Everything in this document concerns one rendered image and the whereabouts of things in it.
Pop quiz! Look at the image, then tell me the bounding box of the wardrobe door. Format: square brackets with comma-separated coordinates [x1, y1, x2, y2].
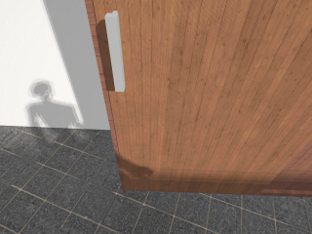
[264, 139, 312, 191]
[93, 0, 312, 195]

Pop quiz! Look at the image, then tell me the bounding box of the handle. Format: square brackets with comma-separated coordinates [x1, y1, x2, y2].
[104, 11, 126, 92]

